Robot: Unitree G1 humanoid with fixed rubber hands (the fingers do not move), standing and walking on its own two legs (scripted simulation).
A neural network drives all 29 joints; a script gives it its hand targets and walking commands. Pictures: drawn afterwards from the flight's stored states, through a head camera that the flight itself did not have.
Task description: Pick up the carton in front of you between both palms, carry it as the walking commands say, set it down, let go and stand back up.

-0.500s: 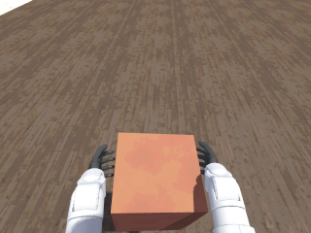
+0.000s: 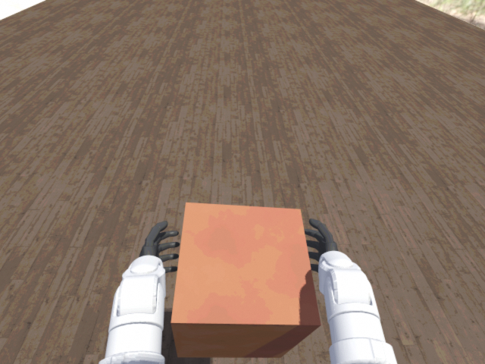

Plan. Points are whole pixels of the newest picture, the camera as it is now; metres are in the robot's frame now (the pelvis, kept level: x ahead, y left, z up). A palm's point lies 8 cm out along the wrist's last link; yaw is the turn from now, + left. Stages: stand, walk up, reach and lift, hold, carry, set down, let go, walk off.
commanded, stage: set down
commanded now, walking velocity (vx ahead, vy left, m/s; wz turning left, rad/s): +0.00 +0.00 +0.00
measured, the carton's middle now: (236, 285) +0.30 +0.00 -0.05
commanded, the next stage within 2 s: none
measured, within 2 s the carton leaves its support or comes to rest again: neither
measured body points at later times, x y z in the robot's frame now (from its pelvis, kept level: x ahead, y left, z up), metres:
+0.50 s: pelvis -0.03 +0.00 -0.06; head +0.14 +0.02 +0.36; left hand +0.36 +0.15 -0.13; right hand +0.35 -0.15 -0.12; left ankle +0.07 +0.10 -0.74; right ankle +0.01 -0.13 -0.74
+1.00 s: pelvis -0.04 -0.02 -0.20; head +0.18 +0.01 +0.19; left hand +0.41 +0.16 -0.28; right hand +0.39 -0.14 -0.27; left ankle +0.07 +0.10 -0.74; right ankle +0.01 -0.13 -0.74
